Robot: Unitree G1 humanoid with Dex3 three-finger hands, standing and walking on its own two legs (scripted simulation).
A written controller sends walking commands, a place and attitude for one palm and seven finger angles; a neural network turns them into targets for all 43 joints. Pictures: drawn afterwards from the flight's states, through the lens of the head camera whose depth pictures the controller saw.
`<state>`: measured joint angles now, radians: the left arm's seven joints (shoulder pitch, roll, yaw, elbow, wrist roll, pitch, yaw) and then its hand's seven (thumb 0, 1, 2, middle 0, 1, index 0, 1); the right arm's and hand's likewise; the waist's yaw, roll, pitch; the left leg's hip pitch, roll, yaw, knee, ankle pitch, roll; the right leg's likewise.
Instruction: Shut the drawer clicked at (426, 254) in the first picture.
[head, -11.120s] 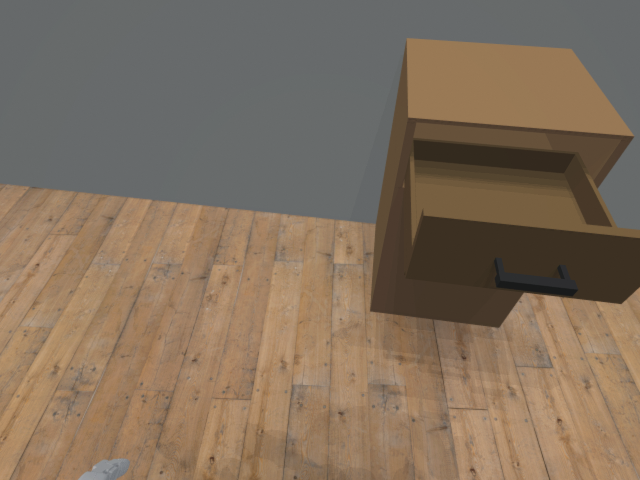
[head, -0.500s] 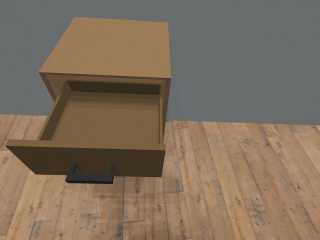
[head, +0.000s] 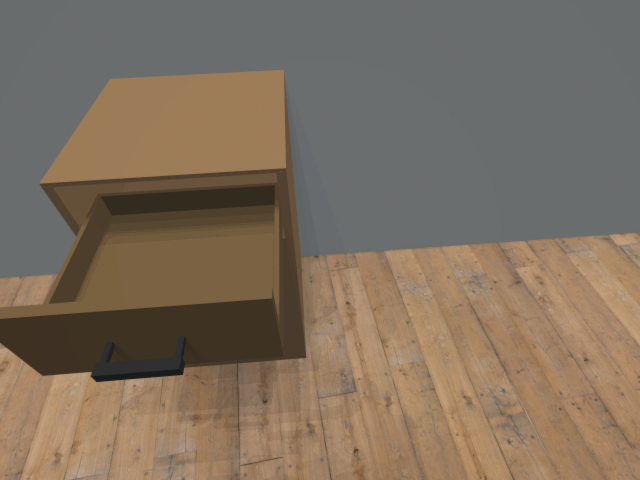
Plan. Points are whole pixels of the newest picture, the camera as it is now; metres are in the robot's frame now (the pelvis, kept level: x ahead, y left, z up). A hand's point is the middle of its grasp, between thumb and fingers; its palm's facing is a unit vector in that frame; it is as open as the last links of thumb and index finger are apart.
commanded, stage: come to a stop and stand still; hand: left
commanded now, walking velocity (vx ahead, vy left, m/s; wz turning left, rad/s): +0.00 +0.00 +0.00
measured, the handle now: (142, 357) +0.31 +0.29 -0.07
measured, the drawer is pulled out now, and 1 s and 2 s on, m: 0.29 0.29 0.29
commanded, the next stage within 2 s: look again from close up in 0.80 s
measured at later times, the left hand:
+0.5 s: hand out of the picture +0.01 +0.14 -0.18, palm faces +0.09 -0.98 -0.16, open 7.4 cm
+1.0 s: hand out of the picture +0.03 +0.18 -0.18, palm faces +0.00 -0.98 -0.20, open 7.4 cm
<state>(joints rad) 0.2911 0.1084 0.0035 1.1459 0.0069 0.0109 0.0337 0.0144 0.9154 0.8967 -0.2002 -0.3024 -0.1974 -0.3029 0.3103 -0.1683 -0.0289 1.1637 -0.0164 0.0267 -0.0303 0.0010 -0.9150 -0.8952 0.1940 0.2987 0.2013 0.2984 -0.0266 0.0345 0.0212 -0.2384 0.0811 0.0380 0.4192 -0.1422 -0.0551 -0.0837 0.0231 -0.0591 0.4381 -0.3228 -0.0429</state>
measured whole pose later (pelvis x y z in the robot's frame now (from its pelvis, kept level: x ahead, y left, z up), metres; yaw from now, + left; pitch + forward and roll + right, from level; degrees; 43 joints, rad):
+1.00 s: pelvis +0.04 +0.02 -0.01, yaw -2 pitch -1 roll -1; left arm 0.34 0.12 0.00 1.08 0.02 -0.05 0.06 0.01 0.90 0.90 -0.20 -0.30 -0.20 -0.30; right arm 0.23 -0.17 -0.02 1.05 -0.01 0.00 -0.03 0.01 -0.92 -0.90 0.20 0.30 0.20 0.30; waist 0.00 0.02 0.05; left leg -0.30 0.06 0.05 0.60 -0.28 0.01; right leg -0.07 0.02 -0.03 0.46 -0.37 -0.02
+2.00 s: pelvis +0.05 +0.04 -0.01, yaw +1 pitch +0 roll +1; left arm 0.25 0.17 0.01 1.03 0.01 0.01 0.04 0.01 0.90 0.90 -0.20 -0.30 -0.20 -0.30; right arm 0.24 -0.17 0.00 1.04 -0.02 -0.01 -0.03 0.00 -0.91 -0.90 0.20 0.30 0.20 0.30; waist 0.01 -0.02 0.07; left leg -0.29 -0.03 0.04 0.57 -0.28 0.04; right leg -0.30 -0.03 -0.06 0.74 -0.47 0.01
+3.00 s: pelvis +0.06 +0.04 +0.00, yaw +2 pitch -1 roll +0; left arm 0.29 0.16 -0.01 1.05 0.01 0.00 0.04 0.01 0.90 0.90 -0.20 -0.30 -0.20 -0.30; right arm 0.31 -0.14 0.02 1.09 -0.01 -0.02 -0.02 0.01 -0.91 -0.90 0.20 0.30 0.20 0.30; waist 0.00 0.01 0.02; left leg -0.20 0.00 0.06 0.50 -0.29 0.02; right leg -0.18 -0.02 -0.07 0.51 -0.32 -0.01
